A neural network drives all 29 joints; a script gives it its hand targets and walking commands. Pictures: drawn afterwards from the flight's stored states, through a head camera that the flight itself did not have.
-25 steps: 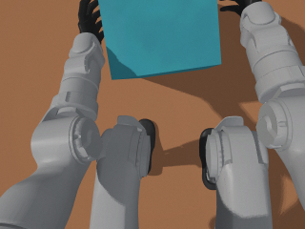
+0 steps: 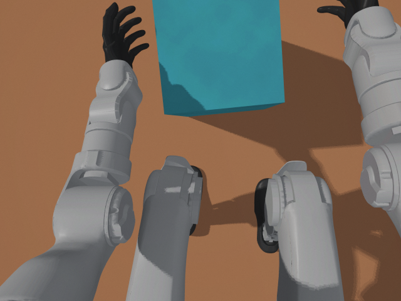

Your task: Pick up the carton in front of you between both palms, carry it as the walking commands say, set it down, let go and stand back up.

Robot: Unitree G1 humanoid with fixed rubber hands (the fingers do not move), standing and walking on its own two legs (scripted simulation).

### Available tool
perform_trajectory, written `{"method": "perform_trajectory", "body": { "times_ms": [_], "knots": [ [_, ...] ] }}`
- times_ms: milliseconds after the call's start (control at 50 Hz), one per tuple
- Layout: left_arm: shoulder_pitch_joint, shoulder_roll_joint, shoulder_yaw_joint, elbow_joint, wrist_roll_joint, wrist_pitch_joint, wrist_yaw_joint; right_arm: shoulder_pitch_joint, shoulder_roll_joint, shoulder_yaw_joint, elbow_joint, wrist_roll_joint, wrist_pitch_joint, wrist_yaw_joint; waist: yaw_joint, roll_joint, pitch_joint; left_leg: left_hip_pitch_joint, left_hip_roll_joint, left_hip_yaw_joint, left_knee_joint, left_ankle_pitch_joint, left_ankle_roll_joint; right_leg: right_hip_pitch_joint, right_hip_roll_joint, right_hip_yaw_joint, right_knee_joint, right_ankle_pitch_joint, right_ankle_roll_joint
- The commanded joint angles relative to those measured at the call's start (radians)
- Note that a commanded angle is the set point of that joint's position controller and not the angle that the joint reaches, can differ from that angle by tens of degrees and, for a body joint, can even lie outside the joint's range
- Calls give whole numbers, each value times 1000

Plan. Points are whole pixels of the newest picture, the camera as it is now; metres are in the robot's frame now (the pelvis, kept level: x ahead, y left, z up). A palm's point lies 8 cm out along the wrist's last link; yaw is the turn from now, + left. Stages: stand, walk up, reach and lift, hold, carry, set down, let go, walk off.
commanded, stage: set down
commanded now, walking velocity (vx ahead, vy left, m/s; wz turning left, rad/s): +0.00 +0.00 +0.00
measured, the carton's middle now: (220, 65) +0.51 +0.02 -0.28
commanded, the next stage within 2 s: let go in 0.78 s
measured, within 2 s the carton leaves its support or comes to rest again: neither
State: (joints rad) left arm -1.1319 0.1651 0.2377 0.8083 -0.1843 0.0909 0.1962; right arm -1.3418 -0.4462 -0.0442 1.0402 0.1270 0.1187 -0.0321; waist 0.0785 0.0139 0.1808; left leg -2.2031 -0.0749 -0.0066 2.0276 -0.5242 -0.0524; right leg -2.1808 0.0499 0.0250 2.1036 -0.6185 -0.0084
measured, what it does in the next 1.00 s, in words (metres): rises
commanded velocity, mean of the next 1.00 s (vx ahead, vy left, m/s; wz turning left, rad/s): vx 0.00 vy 0.00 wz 0.00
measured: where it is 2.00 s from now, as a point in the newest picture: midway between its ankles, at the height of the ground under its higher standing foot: (226, 219)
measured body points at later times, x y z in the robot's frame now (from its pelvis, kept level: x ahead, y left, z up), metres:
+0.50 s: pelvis +0.02 +0.00 +0.13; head +0.33 -0.02 +0.45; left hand +0.51 +0.19 +0.01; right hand +0.57 -0.20 +0.01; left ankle +0.12 +0.12 -0.37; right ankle +0.09 -0.11 -0.37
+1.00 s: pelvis +0.05 +0.00 +0.26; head +0.33 -0.02 +0.61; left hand +0.48 +0.19 +0.14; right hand +0.53 -0.22 +0.14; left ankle +0.12 +0.12 -0.37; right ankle +0.09 -0.11 -0.37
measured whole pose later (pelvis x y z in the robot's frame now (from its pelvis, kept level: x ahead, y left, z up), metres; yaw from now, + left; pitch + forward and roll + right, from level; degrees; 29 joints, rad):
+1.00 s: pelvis +0.05 +0.00 +0.26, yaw -3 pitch +43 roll +1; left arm -0.70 0.08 0.31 0.62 0.07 0.11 0.03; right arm -0.92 -0.27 -0.26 0.85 -0.13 0.13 0.02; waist 0.08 -0.01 -0.12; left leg -1.49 -0.02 -0.04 1.03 -0.30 -0.03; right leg -1.47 0.06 0.05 1.07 -0.35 -0.01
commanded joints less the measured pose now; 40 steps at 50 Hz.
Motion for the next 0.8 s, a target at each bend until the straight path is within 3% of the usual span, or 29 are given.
{"method": "perform_trajectory", "body": {
  "times_ms": [0, 160, 360, 720, 780],
  "knots": [
    [-185, 85, 25, -113, 28, 1, 3, -261, -121, -49, -86, -16, -13, 19, 13, -101, -1120, 596, 2, 85, -196, 263, -10, 538, -7, -27, -284, 241, -2],
    [-135, 46, 59, -126, 77, 18, -8, -216, -105, -79, -52, -51, -10, 57, 25, -105, -1160, 660, 2, 85, -330, 277, -19, 571, 7, -34, -411, 265, 0],
    [-50, 52, 68, -255, 83, 48, -22, -181, -110, -109, -184, -90, 25, 72, 26, -159, -1339, 775, -9, 98, -496, 384, -15, 841, 26, -44, -568, 422, 16],
    [73, 8, 116, -255, 155, 42, -74, -67, -49, -165, -161, -156, 19, 110, 43, -151, -1211, 961, 8, 87, -860, 444, -20, 1100, 21, -8, -932, 518, 30],
    [93, -11, 123, -239, 176, 34, -86, -37, -27, -185, -141, -180, 11, 114, 35, -145, -1167, 986, 11, 82, -912, 437, -22, 1120, 17, -3, -987, 519, 31]
  ]
}}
